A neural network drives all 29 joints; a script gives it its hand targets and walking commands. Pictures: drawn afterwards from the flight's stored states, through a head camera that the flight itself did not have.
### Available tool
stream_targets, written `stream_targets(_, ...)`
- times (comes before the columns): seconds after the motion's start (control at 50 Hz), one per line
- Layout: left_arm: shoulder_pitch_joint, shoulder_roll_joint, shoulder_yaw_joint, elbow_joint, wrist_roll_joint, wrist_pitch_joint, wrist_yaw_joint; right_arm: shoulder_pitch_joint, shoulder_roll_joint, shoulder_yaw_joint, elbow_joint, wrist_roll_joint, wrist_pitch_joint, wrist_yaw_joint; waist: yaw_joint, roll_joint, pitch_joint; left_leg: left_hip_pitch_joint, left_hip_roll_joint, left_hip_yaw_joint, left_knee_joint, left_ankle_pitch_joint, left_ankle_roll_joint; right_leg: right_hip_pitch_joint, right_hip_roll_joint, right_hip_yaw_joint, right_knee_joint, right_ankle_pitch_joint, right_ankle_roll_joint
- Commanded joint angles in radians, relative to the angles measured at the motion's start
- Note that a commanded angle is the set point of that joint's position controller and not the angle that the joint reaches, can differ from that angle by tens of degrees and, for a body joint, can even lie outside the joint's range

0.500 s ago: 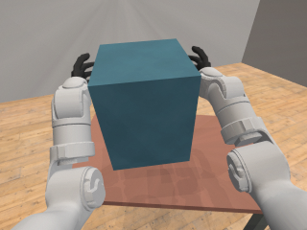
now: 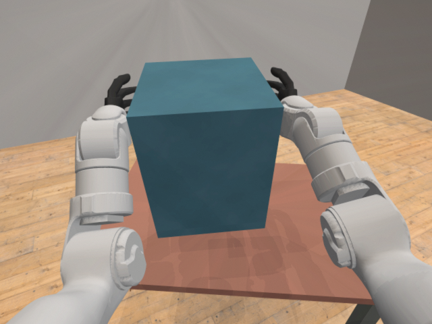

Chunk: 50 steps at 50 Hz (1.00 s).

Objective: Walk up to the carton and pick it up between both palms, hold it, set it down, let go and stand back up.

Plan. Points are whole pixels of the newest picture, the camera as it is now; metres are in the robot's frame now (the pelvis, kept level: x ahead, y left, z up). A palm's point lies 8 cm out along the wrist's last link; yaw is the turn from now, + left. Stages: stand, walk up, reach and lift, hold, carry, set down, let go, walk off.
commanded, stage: hold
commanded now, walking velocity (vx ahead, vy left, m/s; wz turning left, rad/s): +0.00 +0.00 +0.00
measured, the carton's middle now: (205, 146) +0.37 +0.00 +0.23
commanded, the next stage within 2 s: none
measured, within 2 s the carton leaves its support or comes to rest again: neither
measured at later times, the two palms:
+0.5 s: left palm (110, 118) +0.37 +0.16 +0.29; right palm (281, 107) +0.37 -0.13 +0.31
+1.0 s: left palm (115, 118) +0.37 +0.15 +0.29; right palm (284, 110) +0.37 -0.14 +0.30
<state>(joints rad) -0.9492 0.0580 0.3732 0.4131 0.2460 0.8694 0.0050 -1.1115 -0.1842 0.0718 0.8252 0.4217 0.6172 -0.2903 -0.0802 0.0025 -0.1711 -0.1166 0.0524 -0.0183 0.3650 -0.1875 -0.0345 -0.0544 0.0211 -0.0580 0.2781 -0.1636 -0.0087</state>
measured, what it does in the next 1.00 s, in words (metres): stands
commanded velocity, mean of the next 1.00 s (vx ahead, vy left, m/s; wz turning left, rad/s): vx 0.00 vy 0.00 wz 0.00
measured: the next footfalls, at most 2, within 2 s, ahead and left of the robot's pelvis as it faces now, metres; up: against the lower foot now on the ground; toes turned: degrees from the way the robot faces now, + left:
none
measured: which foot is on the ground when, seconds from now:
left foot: down 0.00-1.00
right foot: down 0.00-1.00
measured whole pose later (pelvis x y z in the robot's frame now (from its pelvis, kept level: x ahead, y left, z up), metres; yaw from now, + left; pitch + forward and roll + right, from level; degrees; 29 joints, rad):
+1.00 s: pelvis +0.00 +0.00 +0.00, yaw +0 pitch -4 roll -1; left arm -0.91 0.05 0.37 0.36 0.24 0.87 0.01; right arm -1.08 -0.19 0.10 0.77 0.44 0.63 -0.30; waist -0.08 0.01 -0.17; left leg -0.11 0.05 -0.01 0.37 -0.19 -0.03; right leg -0.05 0.02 -0.05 0.27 -0.16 0.00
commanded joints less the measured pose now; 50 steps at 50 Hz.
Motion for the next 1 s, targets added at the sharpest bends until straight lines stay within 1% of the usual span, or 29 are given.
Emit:
stream_targets(0.0,-0.700,-0.528,-0.361,-0.112,-0.182,-0.084,-0.150,-0.731,0.719,0.182,-0.378,0.154,-0.012,0.102,-0.010,-0.009,-0.293,0.082,-0.105,0.013,-0.015,0.198,0.003,0.094,0.048,0.047,-0.014,0.273,0.078)
stream_targets(0.02,-0.694,-0.553,-0.370,-0.131,-0.179,-0.079,-0.151,-0.728,0.696,0.183,-0.401,0.159,-0.014,0.099,0.006,0.023,-0.293,0.080,-0.108,0.000,-0.007,0.238,0.001,0.107,0.051,0.044,0.001,0.281,0.077)
stream_targets(0.04,-0.703,-0.536,-0.369,-0.158,-0.173,-0.079,-0.154,-0.741,0.704,0.194,-0.406,0.164,-0.012,0.100,0.003,-0.010,-0.319,0.098,-0.102,0.004,0.001,0.245,0.000,0.112,0.063,0.041,0.000,0.288,0.079)
stream_targets(0.06,-0.694,-0.541,-0.385,-0.174,-0.185,-0.077,-0.150,-0.725,0.689,0.184,-0.418,0.163,-0.014,0.100,-0.007,0.014,-0.337,0.114,-0.102,0.011,0.005,0.265,-0.014,0.102,0.066,0.038,0.007,0.280,0.073)
stream_targets(0.12,-0.707,-0.529,-0.353,-0.120,-0.163,-0.063,-0.155,-0.723,0.697,0.168,-0.364,0.146,0.004,0.105,-0.003,0.004,-0.262,0.073,-0.100,0.009,-0.020,0.182,0.002,0.073,0.052,0.041,-0.014,0.191,0.074)
stream_targets(0.14,-0.705,-0.547,-0.363,-0.152,-0.172,-0.066,-0.155,-0.724,0.703,0.173,-0.376,0.153,0.000,0.107,0.000,0.007,-0.264,0.081,-0.093,0.000,-0.015,0.220,-0.002,0.076,0.058,0.044,-0.011,0.217,0.066)
stream_targets(0.16,-0.726,-0.560,-0.400,-0.192,-0.187,-0.067,-0.155,-0.728,0.691,0.177,-0.392,0.166,-0.007,0.105,-0.022,0.038,-0.312,0.100,-0.104,0.005,-0.001,0.266,-0.021,0.093,0.065,0.039,-0.004,0.255,0.069)
stream_targets(0.18,-0.712,-0.567,-0.408,-0.205,-0.191,-0.065,-0.153,-0.726,0.683,0.185,-0.407,0.172,-0.010,0.104,-0.007,0.049,-0.332,0.117,-0.102,0.000,0.009,0.308,-0.030,0.104,0.070,0.039,0.002,0.281,0.065)
stream_targets(0.2,-0.716,-0.555,-0.411,-0.210,-0.187,-0.064,-0.150,-0.715,0.677,0.161,-0.393,0.158,-0.006,0.105,-0.019,0.044,-0.314,0.119,-0.106,0.011,0.009,0.293,-0.036,0.100,0.072,0.035,-0.001,0.267,0.069)
stream_targets(0.24,-0.729,-0.557,-0.416,-0.245,-0.186,-0.063,-0.143,-0.716,0.691,0.193,-0.411,0.174,-0.006,0.107,-0.008,0.044,-0.341,0.123,-0.101,0.000,0.010,0.293,-0.030,0.098,0.074,0.036,0.002,0.271,0.063)
stream_targets(0.3,-0.690,-0.572,-0.413,-0.222,-0.185,-0.056,-0.139,-0.713,0.682,0.189,-0.427,0.170,-0.009,0.113,-0.003,0.031,-0.313,0.120,-0.095,0.006,0.008,0.307,-0.035,0.080,0.080,0.026,-0.001,0.258,0.063)
stream_targets(0.32,-0.723,-0.567,-0.405,-0.208,-0.174,-0.055,-0.144,-0.714,0.676,0.171,-0.396,0.157,-0.005,0.111,-0.022,0.040,-0.277,0.102,-0.098,0.001,0.002,0.281,-0.030,0.069,0.078,0.038,-0.014,0.229,0.061)
stream_targets(0.38,-0.692,-0.553,-0.383,-0.162,-0.154,-0.049,-0.150,-0.731,0.671,0.168,-0.383,0.144,-0.006,0.115,-0.024,0.010,-0.240,0.089,-0.100,0.003,-0.028,0.194,-0.016,0.042,0.064,0.034,-0.016,0.167,0.062)
stream_targets(0.44,-0.705,-0.574,-0.392,-0.154,-0.167,-0.054,-0.149,-0.744,0.666,0.147,-0.376,0.145,-0.005,0.127,-0.012,0.052,-0.275,0.087,-0.080,0.001,-0.028,0.217,-0.025,0.051,0.067,0.029,-0.012,0.175,0.050)
stream_targets(0.46,-0.731,-0.592,-0.418,-0.175,-0.188,-0.058,-0.144,-0.729,0.643,0.131,-0.349,0.137,-0.007,0.129,-0.039,0.075,-0.287,0.090,-0.084,-0.008,-0.027,0.223,-0.036,0.057,0.065,0.035,-0.010,0.173,0.041)
stream_targets(0.5,-0.754,-0.608,-0.435,-0.175,-0.183,-0.065,-0.141,-0.739,0.623,0.114,-0.327,0.123,-0.016,0.136,-0.036,0.123,-0.290,0.081,-0.075,-0.020,-0.044,0.204,-0.040,0.060,0.069,0.036,-0.008,0.156,0.037)
stream_targets(0.52,-0.756,-0.577,-0.411,-0.148,-0.180,-0.064,-0.138,-0.719,0.621,0.096,-0.289,0.121,-0.011,0.141,-0.041,0.102,-0.258,0.062,-0.081,-0.006,-0.047,0.170,-0.045,0.045,0.061,0.035,-0.013,0.122,0.037)
stream_targets(0.54,-0.758,-0.613,-0.436,-0.188,-0.188,-0.073,-0.135,-0.751,0.650,0.136,-0.343,0.131,-0.022,0.144,-0.029,0.084,-0.327,0.083,-0.074,-0.008,-0.039,0.211,-0.039,0.066,0.076,0.022,-0.010,0.165,0.038)
stream_targets(0.6,-0.702,-0.559,-0.370,-0.110,-0.167,-0.074,-0.133,-0.728,0.651,0.142,-0.307,0.135,-0.015,0.141,-0.001,0.033,-0.269,0.079,-0.077,0.004,-0.035,0.223,-0.022,0.079,0.067,0.036,-0.025,0.176,0.043)
stream_targets(0.62,-0.722,-0.587,-0.381,-0.163,-0.172,-0.077,-0.131,-0.712,0.643,0.138,-0.297,0.133,-0.019,0.145,-0.005,0.062,-0.288,0.092,-0.087,-0.006,-0.028,0.239,-0.028,0.071,0.072,0.034,-0.014,0.184,0.038)
stream_targets(0.64,-0.724,-0.567,-0.375,-0.142,-0.179,-0.076,-0.131,-0.722,0.652,0.152,-0.313,0.146,-0.022,0.144,-0.004,0.027,-0.305,0.091,-0.086,-0.005,-0.024,0.252,-0.026,0.085,0.068,0.036,-0.009,0.197,0.044)
stream_targets(0.68,-0.724,-0.596,-0.415,-0.231,-0.188,-0.081,-0.124,-0.716,0.656,0.179,-0.356,0.163,-0.030,0.145,0.006,0.069,-0.379,0.145,-0.088,0.003,0.013,0.338,-0.041,0.091,0.079,0.030,-0.005,0.258,0.039)
stream_targets(0.72,-0.719,-0.565,-0.396,-0.171,-0.173,-0.075,-0.126,-0.707,0.656,0.160,-0.339,0.154,-0.022,0.140,-0.007,0.042,-0.295,0.120,-0.090,0.002,-0.004,0.295,-0.038,0.063,0.078,0.034,-0.016,0.229,0.051)
stream_targets(0.76,-0.715,-0.543,-0.357,-0.112,-0.169,-0.073,-0.135,-0.715,0.655,0.145,-0.324,0.140,-0.019,0.133,-0.003,-0.001,-0.222,0.073,-0.090,0.007,-0.029,0.210,-0.022,0.048,0.064,0.041,-0.027,0.161,0.056)
stream_targets(0.78,-0.710,-0.554,-0.347,-0.077,-0.159,-0.069,-0.140,-0.721,0.667,0.145,-0.311,0.132,-0.018,0.130,-0.001,0.017,-0.208,0.062,-0.091,0.015,-0.029,0.187,-0.017,0.053,0.058,0.038,-0.030,0.154,0.053)
stream_targets(0.8,-0.738,-0.537,-0.340,-0.089,-0.159,-0.079,-0.144,-0.741,0.682,0.163,-0.326,0.126,-0.028,0.130,0.014,-0.020,-0.224,0.059,-0.094,0.016,-0.029,0.179,-0.011,0.065,0.063,0.038,-0.029,0.155,0.058)
stream_targets(0.84,-0.700,-0.557,-0.369,-0.128,-0.161,-0.079,-0.146,-0.749,0.697,0.178,-0.362,0.151,-0.033,0.124,0.006,0.018,-0.280,0.097,-0.101,0.013,-0.011,0.244,-0.010,0.094,0.060,0.043,-0.014,0.227,0.058)
stream_targets(0.9,-0.708,-0.560,-0.395,-0.183,-0.185,-0.077,-0.135,-0.787,0.709,0.200,-0.446,0.177,-0.033,0.117,0.013,-0.001,-0.385,0.140,-0.104,0.013,0.017,0.307,-0.015,0.109,0.071,0.037,-0.005,0.303,0.070)
stream_targets(0.98,-0.699,-0.570,-0.419,-0.221,-0.193,-0.073,-0.138,-0.697,0.692,0.203,-0.429,0.163,-0.022,0.095,-0.016,0.017,-0.346,0.138,-0.106,-0.001,0.023,0.323,-0.022,0.117,0.070,0.038,0.003,0.337,0.077)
